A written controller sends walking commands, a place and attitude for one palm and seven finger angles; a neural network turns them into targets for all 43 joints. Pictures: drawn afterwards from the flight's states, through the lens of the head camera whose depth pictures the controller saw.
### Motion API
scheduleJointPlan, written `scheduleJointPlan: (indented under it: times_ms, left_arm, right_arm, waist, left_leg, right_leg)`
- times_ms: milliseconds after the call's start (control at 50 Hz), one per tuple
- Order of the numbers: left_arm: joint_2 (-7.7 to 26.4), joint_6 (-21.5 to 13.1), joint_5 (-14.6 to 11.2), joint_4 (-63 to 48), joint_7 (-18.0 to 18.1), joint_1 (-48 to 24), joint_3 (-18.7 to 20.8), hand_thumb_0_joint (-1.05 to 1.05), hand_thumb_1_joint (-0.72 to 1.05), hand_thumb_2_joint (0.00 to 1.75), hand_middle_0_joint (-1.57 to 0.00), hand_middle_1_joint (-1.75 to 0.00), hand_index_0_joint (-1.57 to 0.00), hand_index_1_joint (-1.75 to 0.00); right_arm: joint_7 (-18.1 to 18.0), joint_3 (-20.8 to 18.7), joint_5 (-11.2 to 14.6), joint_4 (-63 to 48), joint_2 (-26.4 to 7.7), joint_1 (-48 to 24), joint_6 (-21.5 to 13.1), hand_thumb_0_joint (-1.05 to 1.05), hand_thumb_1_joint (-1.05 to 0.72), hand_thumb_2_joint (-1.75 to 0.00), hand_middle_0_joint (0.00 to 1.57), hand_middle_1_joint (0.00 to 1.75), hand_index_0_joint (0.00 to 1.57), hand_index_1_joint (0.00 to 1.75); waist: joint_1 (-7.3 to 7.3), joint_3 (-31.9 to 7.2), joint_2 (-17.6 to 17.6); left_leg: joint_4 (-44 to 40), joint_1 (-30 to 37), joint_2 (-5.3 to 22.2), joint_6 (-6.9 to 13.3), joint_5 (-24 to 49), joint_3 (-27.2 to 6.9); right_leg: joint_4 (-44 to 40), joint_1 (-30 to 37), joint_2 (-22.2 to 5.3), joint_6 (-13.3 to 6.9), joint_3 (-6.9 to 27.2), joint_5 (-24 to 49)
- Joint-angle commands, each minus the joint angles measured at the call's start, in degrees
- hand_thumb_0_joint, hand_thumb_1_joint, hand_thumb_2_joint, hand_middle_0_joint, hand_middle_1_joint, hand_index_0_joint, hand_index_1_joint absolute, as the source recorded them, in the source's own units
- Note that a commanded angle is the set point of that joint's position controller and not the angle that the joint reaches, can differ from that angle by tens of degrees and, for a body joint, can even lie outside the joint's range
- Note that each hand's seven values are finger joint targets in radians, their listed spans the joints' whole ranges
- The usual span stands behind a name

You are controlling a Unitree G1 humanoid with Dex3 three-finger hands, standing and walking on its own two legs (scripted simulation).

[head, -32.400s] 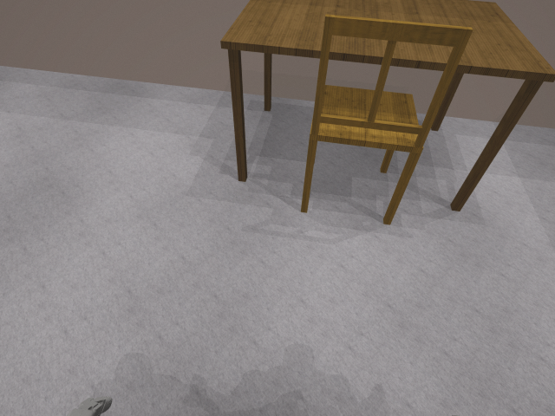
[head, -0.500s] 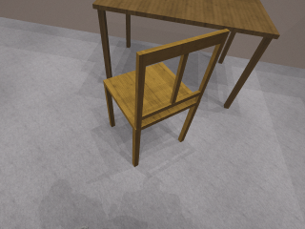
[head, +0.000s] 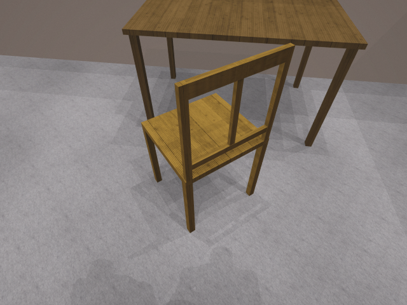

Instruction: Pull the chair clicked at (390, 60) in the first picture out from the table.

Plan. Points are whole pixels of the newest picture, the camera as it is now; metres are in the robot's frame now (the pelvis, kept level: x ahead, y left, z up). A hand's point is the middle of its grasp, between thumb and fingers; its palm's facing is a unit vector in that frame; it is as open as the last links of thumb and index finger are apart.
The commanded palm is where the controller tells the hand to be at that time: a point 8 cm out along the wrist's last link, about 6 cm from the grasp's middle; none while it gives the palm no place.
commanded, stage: let the arm hang, fingers relaxed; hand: left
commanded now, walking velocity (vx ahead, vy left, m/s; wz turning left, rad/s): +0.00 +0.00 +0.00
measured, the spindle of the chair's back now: (234, 114) +0.73 -0.06 -0.08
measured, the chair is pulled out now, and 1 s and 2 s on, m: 0.47 0.47 0.47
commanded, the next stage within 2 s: look to check the result in 0.24 s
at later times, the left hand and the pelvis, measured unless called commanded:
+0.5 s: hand out of the picture +0.00 +0.16 -0.18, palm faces +0.04 -0.98 -0.18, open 7.4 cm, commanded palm none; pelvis +0.01 +0.00 +0.00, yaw +0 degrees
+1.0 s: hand out of the picture +0.01 +0.16 -0.18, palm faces +0.04 -0.98 -0.17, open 7.4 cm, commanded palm none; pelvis +0.02 +0.00 +0.00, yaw +0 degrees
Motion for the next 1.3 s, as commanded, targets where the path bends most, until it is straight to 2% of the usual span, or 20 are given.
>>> scheduleJointPlan:
  times_ms: [0,140,220,320,620,700,840,1100,1280]
  left_arm:
    - [6.19,-0.90,-0.19,-1.38,0.69,3.07,1.34,0.00,0.90,0.90,-0.20,-0.30,-0.20,-0.30]
    - [5.12,-0.99,-0.23,-0.39,0.72,3.71,1.38,0.00,0.90,0.90,-0.20,-0.30,-0.20,-0.30]
    - [4.77,-1.09,-0.22,-0.18,0.78,3.87,1.39,0.00,0.90,0.90,-0.20,-0.30,-0.20,-0.30]
    - [4.67,-1.10,-0.21,-0.12,0.86,3.90,1.44,0.00,0.90,0.90,-0.20,-0.30,-0.20,-0.30]
    - [4.49,-1.20,-0.28,-0.08,1.06,4.34,1.61,0.00,0.90,0.90,-0.20,-0.30,-0.20,-0.30]
    - [4.48,-1.07,-0.26,-0.09,1.05,4.20,1.53,0.00,0.90,0.90,-0.20,-0.30,-0.20,-0.30]
    - [4.64,-1.26,-0.30,-0.10,1.05,4.36,1.60,0.00,0.90,0.90,-0.20,-0.30,-0.20,-0.30]
    - [4.49,-1.11,-0.29,-0.06,1.10,4.47,1.56,0.00,0.90,0.90,-0.20,-0.30,-0.20,-0.30]
    - [4.60,-1.11,-0.29,-0.24,1.13,4.14,1.73,0.00,0.90,0.90,-0.20,-0.30,-0.20,-0.30]
  right_arm:
    - [-0.75,-1.04,-0.19,-0.35,-4.87,4.41,-1.19,0.00,-0.90,-0.90,0.20,0.30,0.20,0.30]
    - [-1.05,-1.12,-0.24,0.38,-4.17,4.52,-1.34,0.00,-0.90,-0.90,0.20,0.30,0.20,0.30]
    - [-1.13,-1.21,-0.21,0.62,-4.04,4.82,-1.45,0.00,-0.90,-0.90,0.20,0.30,0.20,0.30]
    - [-1.18,-1.13,-0.16,0.88,-3.94,5.11,-1.46,0.00,-0.90,-0.90,0.20,0.30,0.20,0.30]
    - [-1.37,-1.21,-0.14,1.54,-3.76,4.93,-1.58,0.00,-0.90,-0.90,0.20,0.30,0.20,0.30]
    - [-1.32,-1.23,-0.14,1.69,-3.63,4.84,-1.44,0.00,-0.90,-0.90,0.20,0.30,0.20,0.30]
    - [-1.37,-1.25,-0.13,1.65,-3.91,4.67,-1.48,0.00,-0.90,-0.90,0.20,0.30,0.20,0.30]
    - [-1.52,-1.23,-0.08,1.89,-4.07,4.43,-1.44,0.00,-0.90,-0.90,0.20,0.30,0.20,0.30]
    - [-1.57,-1.32,-0.03,1.87,-4.23,4.60,-1.52,0.00,-0.90,-0.90,0.20,0.30,0.20,0.30]
  waist:
    - [-0.34,3.62,-0.39]
    - [-0.31,3.46,0.97]
    - [-0.40,2.34,0.56]
    - [-0.36,3.24,-0.99]
    - [-0.40,2.57,-0.62]
    - [-0.45,4.07,-0.12]
    - [-0.50,2.29,-0.50]
    - [-0.51,3.43,-0.48]
    - [-0.49,2.50,-0.39]
  left_leg:
    - [-5.09,-3.03,5.48,1.64,6.15,-5.31]
    - [-5.00,-2.30,5.52,1.55,7.24,-5.03]
    - [-4.83,-1.56,5.66,1.58,8.27,-5.08]
    - [-4.77,-1.82,5.67,1.54,8.85,-5.04]
    - [-4.15,-0.57,5.61,1.45,12.22,-4.84]
    - [-4.50,-1.02,5.66,1.45,10.70,-4.85]
    - [-4.13,-0.15,5.64,1.32,11.58,-4.64]
    - [-4.13,0.02,5.73,1.36,12.41,-4.73]
    - [-3.91,0.14,5.64,1.40,13.24,-4.96]
  right_leg:
    - [-5.65,-1.52,-5.28,-1.79,6.22,1.22]
    - [-5.45,-1.28,-5.17,-1.75,6.05,2.87]
    - [-5.19,-0.77,-5.17,-1.72,6.05,3.90]
    - [-5.22,-0.71,-5.17,-1.71,5.91,4.33]
    - [-4.60,0.39,-5.44,-1.69,5.65,7.93]
    - [-4.94,-0.68,-5.29,-1.65,5.54,5.96]
    - [-4.91,0.54,-5.43,-1.65,5.77,7.62]
    - [-4.66,0.12,-5.34,-1.58,5.45,7.99]
    - [-4.35,1.05,-5.32,-1.60,5.10,8.32]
